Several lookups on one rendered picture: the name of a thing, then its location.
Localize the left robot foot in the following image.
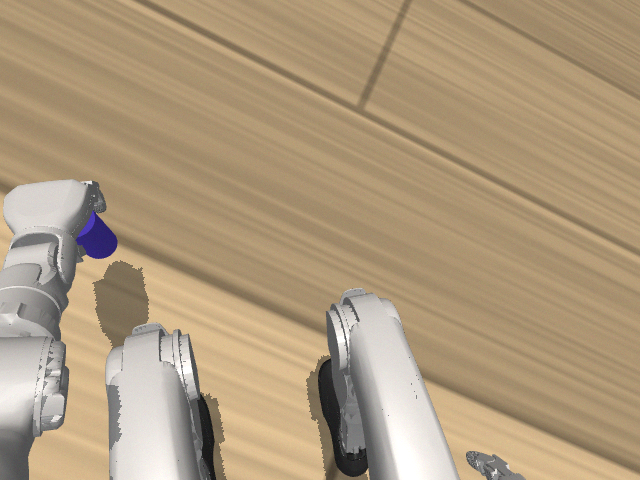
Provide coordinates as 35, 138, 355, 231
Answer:
197, 394, 216, 480

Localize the left robot hand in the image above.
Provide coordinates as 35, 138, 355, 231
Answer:
3, 179, 106, 263

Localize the right robot foot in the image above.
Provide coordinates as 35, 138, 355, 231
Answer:
318, 359, 368, 477

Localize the left robot arm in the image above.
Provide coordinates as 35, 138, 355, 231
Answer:
0, 226, 78, 480

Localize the can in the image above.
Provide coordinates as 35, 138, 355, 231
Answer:
76, 211, 117, 259

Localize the right robot hand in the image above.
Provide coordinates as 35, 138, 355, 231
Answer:
466, 451, 526, 480

